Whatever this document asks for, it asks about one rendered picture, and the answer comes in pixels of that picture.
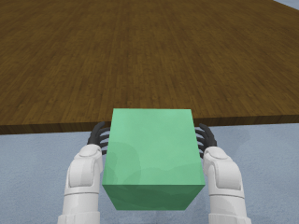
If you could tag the carton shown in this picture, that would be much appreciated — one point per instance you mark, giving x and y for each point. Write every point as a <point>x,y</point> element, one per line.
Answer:
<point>153,161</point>

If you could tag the left robot forearm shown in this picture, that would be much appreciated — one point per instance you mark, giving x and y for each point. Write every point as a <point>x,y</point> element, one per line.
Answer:
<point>82,186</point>

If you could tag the right robot forearm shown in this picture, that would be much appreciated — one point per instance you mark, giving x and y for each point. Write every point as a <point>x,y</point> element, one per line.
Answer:
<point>225,188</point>

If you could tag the robot left hand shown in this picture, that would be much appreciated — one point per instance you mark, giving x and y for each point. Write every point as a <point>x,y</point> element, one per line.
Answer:
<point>95,137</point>

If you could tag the robot right hand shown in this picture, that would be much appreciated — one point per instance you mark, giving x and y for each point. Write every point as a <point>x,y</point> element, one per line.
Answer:
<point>209,140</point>

